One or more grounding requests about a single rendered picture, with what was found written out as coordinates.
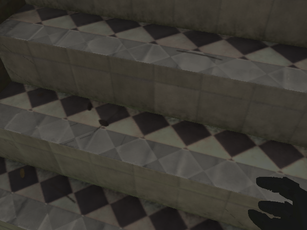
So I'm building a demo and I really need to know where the right robot hand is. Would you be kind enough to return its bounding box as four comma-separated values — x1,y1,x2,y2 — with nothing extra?
248,177,307,230

